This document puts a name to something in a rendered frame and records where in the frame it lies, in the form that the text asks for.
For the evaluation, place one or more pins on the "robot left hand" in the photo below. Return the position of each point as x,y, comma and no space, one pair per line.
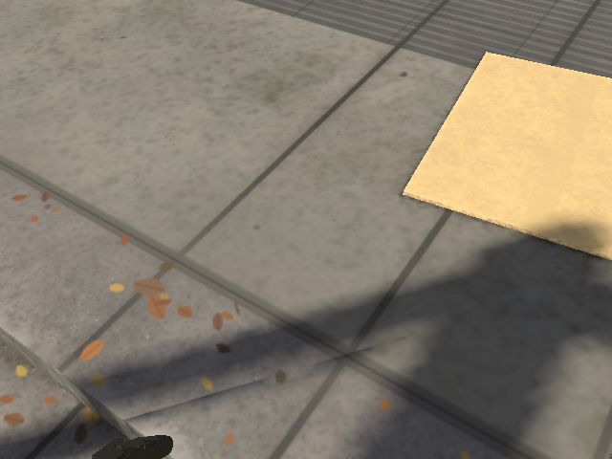
150,447

